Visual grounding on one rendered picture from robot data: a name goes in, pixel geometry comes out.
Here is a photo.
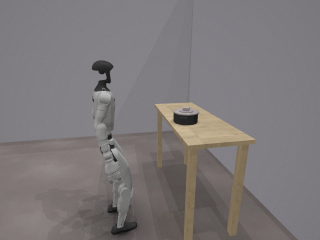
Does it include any robot left upper arm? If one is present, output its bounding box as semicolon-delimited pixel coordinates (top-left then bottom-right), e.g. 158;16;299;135
91;105;95;119

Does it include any robot right forearm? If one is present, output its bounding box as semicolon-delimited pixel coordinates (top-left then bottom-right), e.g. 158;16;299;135
96;124;114;163

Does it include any left robot thigh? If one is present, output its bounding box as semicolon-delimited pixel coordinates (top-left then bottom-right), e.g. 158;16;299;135
113;139;125;181

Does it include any lid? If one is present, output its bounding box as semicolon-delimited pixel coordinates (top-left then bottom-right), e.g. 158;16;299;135
173;108;200;116

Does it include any robot head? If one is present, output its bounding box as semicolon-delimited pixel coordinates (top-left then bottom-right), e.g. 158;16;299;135
92;60;114;92

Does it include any pot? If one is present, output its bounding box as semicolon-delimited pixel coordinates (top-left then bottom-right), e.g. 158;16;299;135
173;113;198;126

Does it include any robot right hand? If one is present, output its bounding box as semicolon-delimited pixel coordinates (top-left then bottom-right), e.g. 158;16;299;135
105;160;121;184

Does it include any table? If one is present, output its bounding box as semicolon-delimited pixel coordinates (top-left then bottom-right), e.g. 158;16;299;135
154;102;256;240

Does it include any robot right upper arm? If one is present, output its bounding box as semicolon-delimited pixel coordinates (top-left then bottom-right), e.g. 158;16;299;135
94;91;112;131

